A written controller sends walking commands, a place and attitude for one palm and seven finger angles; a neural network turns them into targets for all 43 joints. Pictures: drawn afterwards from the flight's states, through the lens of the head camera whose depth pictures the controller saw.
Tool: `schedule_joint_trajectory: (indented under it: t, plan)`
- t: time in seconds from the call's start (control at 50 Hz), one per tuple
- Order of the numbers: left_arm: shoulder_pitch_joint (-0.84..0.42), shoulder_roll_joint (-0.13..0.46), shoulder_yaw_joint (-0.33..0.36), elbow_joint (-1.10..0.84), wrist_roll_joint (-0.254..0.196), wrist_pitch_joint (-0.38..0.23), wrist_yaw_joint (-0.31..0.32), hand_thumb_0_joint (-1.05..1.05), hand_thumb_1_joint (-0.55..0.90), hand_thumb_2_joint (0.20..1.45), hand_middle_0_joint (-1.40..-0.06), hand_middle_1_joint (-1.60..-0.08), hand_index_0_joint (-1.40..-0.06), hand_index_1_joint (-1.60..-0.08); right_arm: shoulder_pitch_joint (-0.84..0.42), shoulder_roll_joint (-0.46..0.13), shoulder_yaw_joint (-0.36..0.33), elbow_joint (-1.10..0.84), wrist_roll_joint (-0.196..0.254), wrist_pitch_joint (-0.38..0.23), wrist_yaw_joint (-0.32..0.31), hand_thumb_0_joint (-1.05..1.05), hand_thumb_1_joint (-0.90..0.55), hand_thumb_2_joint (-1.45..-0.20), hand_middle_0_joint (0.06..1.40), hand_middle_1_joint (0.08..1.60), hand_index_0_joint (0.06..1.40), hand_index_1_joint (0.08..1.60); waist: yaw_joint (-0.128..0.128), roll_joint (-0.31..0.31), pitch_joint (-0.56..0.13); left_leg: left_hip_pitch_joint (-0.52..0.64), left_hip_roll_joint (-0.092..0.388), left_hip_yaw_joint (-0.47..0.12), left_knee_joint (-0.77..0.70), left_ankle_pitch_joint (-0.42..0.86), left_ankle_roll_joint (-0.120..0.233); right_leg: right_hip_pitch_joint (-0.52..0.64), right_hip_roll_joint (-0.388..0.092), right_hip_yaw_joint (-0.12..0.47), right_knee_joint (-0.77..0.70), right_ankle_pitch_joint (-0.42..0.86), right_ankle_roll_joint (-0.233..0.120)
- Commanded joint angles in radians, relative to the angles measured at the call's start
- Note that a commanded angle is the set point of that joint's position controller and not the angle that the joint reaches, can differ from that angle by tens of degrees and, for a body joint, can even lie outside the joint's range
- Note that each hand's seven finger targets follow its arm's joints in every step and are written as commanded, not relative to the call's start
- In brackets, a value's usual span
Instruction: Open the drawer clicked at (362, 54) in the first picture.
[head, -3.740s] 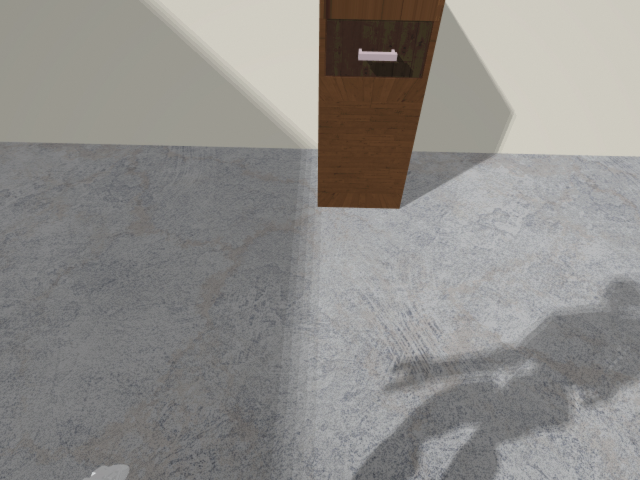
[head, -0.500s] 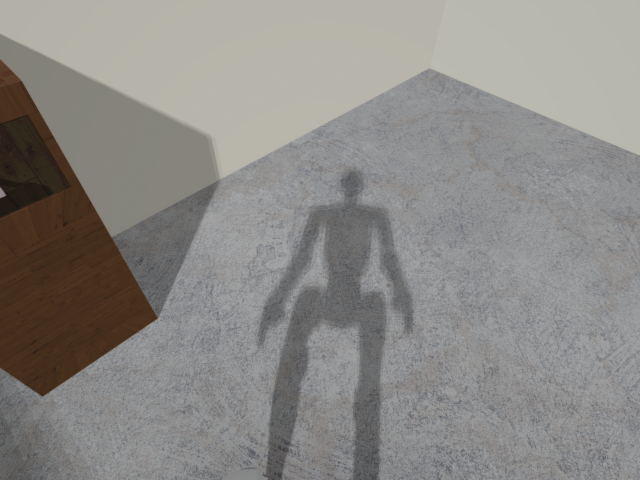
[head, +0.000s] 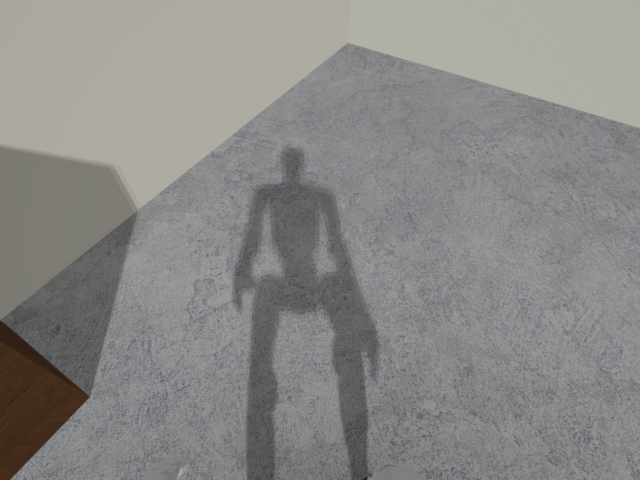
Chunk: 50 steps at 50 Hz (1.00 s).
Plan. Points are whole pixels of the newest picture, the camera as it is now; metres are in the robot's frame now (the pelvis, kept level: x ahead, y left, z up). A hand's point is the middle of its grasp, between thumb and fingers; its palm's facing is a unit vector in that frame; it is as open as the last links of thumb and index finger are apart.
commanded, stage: turn to face it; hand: left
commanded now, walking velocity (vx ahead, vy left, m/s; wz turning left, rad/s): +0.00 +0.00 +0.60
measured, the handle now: out of the picture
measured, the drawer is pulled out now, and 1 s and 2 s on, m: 0.00 0.00 0.00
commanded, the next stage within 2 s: take the last steps up to it in 1.62 s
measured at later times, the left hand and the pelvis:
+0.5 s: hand out of the picture +0.06 +0.26 -0.16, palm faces +0.32 -0.92 -0.21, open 7.4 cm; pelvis +0.03 +0.04 +0.02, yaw +16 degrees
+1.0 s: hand out of the picture +0.00 +0.18 -0.12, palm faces +0.56 -0.77 -0.29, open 7.4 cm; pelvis +0.03 -0.04 +0.02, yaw +35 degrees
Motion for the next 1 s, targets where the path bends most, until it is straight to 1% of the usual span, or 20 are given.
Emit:
schedule_joint_trajectory:
  t: [0.0,0.04,0.1,0.22,0.26,0.28,0.3,0.32,0.34,0.38,0.44,0.66,0.74,0.78,0.8,0.82,0.84,0.86,0.9,0.98]
  plan:
    - [0.193,0.213,0.043,0.012,-0.007,0.002,0.031,0.0,0.9,0.9,-0.2,-0.3,-0.2,-0.3,0.001,-0.052,-0.01,-0.097,0.008,0.014,-0.014,0.0,-0.9,-0.9,0.2,0.3,0.2,0.3,0.109,-0.299,-0.227,-0.333,-0.039,-0.172,0.447,-0.119,0.005,0.389,-0.399,0.327,-0.27,0.555,-0.147]
    - [0.077,0.158,0.032,-0.022,-0.005,0.02,0.045,0.0,0.9,0.9,-0.2,-0.3,-0.2,-0.3,-0.035,-0.055,-0.017,-0.088,0.004,0.027,-0.004,0.0,-0.9,-0.9,0.2,0.3,0.2,0.3,0.07,-0.138,-0.141,-0.321,-0.017,-0.172,0.444,-0.019,0.002,0.248,-0.346,0.188,-0.282,0.377,-0.114]
    - [0.018,0.15,0.031,-0.053,0.0,0.031,0.048,0.0,0.9,0.9,-0.2,-0.3,-0.2,-0.3,-0.013,-0.025,-0.017,-0.099,-0.002,0.051,0.01,0.0,-0.9,-0.9,0.2,0.3,0.2,0.3,0.04,-0.153,-0.111,-0.264,-0.037,-0.119,0.332,0.031,-0.003,0.131,-0.315,0.078,-0.316,0.176,-0.078]
    - [0.009,0.174,0.051,-0.082,0.002,0.053,0.046,0.0,0.9,0.9,-0.2,-0.3,-0.2,-0.3,-0.053,-0.047,-0.028,-0.166,-0.007,0.049,0.026,0.0,-0.9,-0.9,0.2,0.3,0.2,0.3,0.036,-0.177,-0.082,-0.218,-0.051,-0.057,0.047,0.111,0.006,0.119,-0.316,0.002,-0.234,0.004,-0.049]
    - [0.013,0.153,0.05,-0.102,-0.011,0.067,0.04,0.0,0.9,0.9,-0.2,-0.3,-0.2,-0.3,0.005,-0.095,-0.04,-0.167,-0.012,0.039,0.029,0.0,-0.9,-0.9,0.2,0.3,0.2,0.3,0.002,-0.001,-0.104,-0.08,-0.057,-0.084,-0.206,0.277,0.019,0.053,-0.248,-0.055,-0.03,-0.085,0.012]
    - [0.026,0.101,0.046,-0.135,-0.019,0.077,0.03,0.0,0.9,0.9,-0.2,-0.3,-0.2,-0.3,0.029,-0.19,-0.062,-0.182,-0.019,0.032,0.026,0.0,-0.9,-0.9,0.2,0.3,0.2,0.3,-0.009,0.28,-0.078,-0.051,0.129,-0.408,-0.359,0.399,0.108,-0.119,-0.113,-0.093,0.188,-0.313,0.09]
    - [-0.04,0.075,0.038,-0.185,-0.014,0.079,0.025,0.0,0.9,0.9,-0.2,-0.3,-0.2,-0.3,0.046,-0.268,-0.078,-0.199,-0.026,0.029,0.017,0.0,-0.9,-0.9,0.2,0.3,0.2,0.3,-0.042,0.363,-0.061,-0.082,0.296,-0.65,-0.48,0.468,0.231,-0.215,-0.031,-0.011,0.423,-0.485,0.116]
    - [-0.063,0.084,0.043,-0.189,-0.003,0.082,0.026,0.0,0.9,0.9,-0.2,-0.3,-0.2,-0.3,0.027,-0.273,-0.08,-0.191,-0.023,0.023,0.005,0.0,-0.9,-0.9,0.2,0.3,0.2,0.3,-0.036,0.289,-0.098,-0.073,0.272,-0.663,-0.479,0.399,0.241,-0.246,-0.033,0.1,0.556,-0.416,0.101]
    - [-0.069,0.082,0.047,-0.183,-0.002,0.077,0.023,0.0,0.9,0.9,-0.2,-0.3,-0.2,-0.3,-0.028,-0.249,-0.075,-0.209,-0.017,0.02,-0.001,0.0,-0.9,-0.9,0.2,0.3,0.2,0.3,-0.007,0.255,-0.1,-0.078,0.227,-0.63,-0.461,0.361,0.216,-0.285,-0.04,0.137,0.611,-0.334,0.105]
    - [-0.002,0.105,0.056,-0.141,-0.001,0.07,0.014,0.0,0.9,0.9,-0.2,-0.3,-0.2,-0.3,-0.133,-0.199,-0.054,-0.242,-0.015,0.007,-0.008,0.0,-0.9,-0.9,0.2,0.3,0.2,0.3,0.04,0.14,-0.115,-0.039,0.13,-0.469,-0.416,0.478,0.18,-0.255,-0.048,0.151,0.606,-0.192,0.118]
    - [0.043,0.122,0.055,-0.119,-0.009,0.073,0.015,0.0,0.9,0.9,-0.2,-0.3,-0.2,-0.3,-0.137,-0.208,-0.055,-0.25,-0.007,0.0,-0.01,0.0,-0.9,-0.9,0.2,0.3,0.2,0.3,0.042,0.093,-0.175,0.053,0.093,-0.394,-0.391,0.661,0.188,-0.21,-0.037,0.154,0.544,-0.158,0.132]
    - [0.001,0.143,0.045,-0.17,-0.018,0.077,0.027,0.0,0.9,0.9,-0.2,-0.3,-0.2,-0.3,-0.141,-0.266,-0.078,-0.258,-0.013,0.033,0.005,0.0,-0.9,-0.9,0.2,0.3,0.2,0.3,0.008,0.118,-0.15,0.037,0.078,-0.557,-0.387,0.548,0.233,-0.088,0.019,0.167,0.25,-0.255,0.127]
    - [0.066,0.149,0.041,-0.173,-0.024,0.07,0.031,0.0,0.9,0.9,-0.2,-0.3,-0.2,-0.3,-0.199,-0.28,-0.085,-0.278,-0.014,0.045,0.012,0.0,-0.9,-0.9,0.2,0.3,0.2,0.3,0.038,0.148,-0.156,-0.061,0.035,-0.597,-0.361,0.536,0.211,0.071,0.061,0.155,0.063,-0.228,0.105]
    - [0.147,0.165,0.046,-0.157,-0.025,0.063,0.035,0.0,0.9,0.9,-0.2,-0.3,-0.2,-0.3,-0.238,-0.268,-0.086,-0.295,-0.006,0.051,0.017,0.0,-0.9,-0.9,0.2,0.3,0.2,0.3,0.078,0.124,-0.162,-0.187,-0.017,-0.574,-0.316,0.427,0.159,0.249,0.058,0.141,-0.143,-0.097,0.093]
    - [0.184,0.211,0.057,-0.157,-0.016,0.055,0.04,0.0,0.9,0.9,-0.2,-0.3,-0.2,-0.3,-0.238,-0.226,-0.082,-0.306,0.001,0.054,0.022,0.0,-0.9,-0.9,0.2,0.3,0.2,0.3,0.096,0.005,-0.165,-0.321,-0.09,-0.513,-0.203,0.277,0.1,0.37,-0.05,0.24,-0.307,-0.124,0.056]
    - [0.177,0.307,0.072,-0.175,0.003,0.047,0.046,0.0,0.9,0.9,-0.2,-0.3,-0.2,-0.3,-0.226,-0.154,-0.07,-0.333,0.006,0.053,0.025,0.0,-0.9,-0.9,0.2,0.3,0.2,0.3,0.098,-0.306,-0.14,-0.503,-0.243,-0.284,0.064,0.023,0.007,0.412,-0.344,0.552,-0.428,-0.191,-0.058]
    - [0.12,0.318,0.065,-0.202,-0.006,0.053,0.046,0.0,0.9,0.9,-0.2,-0.3,-0.2,-0.3,-0.24,-0.208,-0.082,-0.339,-0.01,0.056,0.026,0.0,-0.9,-0.9,0.2,0.3,0.2,0.3,0.087,-0.271,-0.119,-0.456,-0.21,-0.278,0.275,-0.055,0.008,0.237,-0.436,0.552,-0.433,-0.161,-0.121]
    - [0.061,0.28,0.062,-0.213,-0.009,0.051,0.047,0.0,0.9,0.9,-0.2,-0.3,-0.2,-0.3,-0.251,-0.209,-0.085,-0.321,-0.014,0.069,0.029,0.0,-0.9,-0.9,0.2,0.3,0.2,0.3,0.063,-0.253,-0.071,-0.433,-0.179,-0.295,0.385,-0.013,0.014,0.146,-0.371,0.5,-0.431,-0.177,-0.11]
    - [-0.02,0.213,0.038,-0.222,-0.008,0.045,0.039,0.0,0.9,0.9,-0.2,-0.3,-0.2,-0.3,-0.213,-0.193,-0.081,-0.278,-0.016,0.081,0.044,0.0,-0.9,-0.9,0.2,0.3,0.2,0.3,0.012,-0.16,0.006,-0.423,-0.145,-0.253,0.509,0.13,-0.002,0.089,-0.25,0.287,-0.379,-0.076,-0.064]
    - [0.057,0.207,0.034,-0.201,-0.005,0.04,0.041,0.0,0.9,0.9,-0.2,-0.3,-0.2,-0.3,-0.224,-0.171,-0.07,-0.27,-0.011,0.086,0.05,0.0,-0.9,-0.9,0.2,0.3,0.2,0.3,0.046,-0.178,-0.03,-0.415,-0.127,-0.199,0.454,0.156,-0.033,0.197,-0.233,0.174,-0.342,0.026,-0.06]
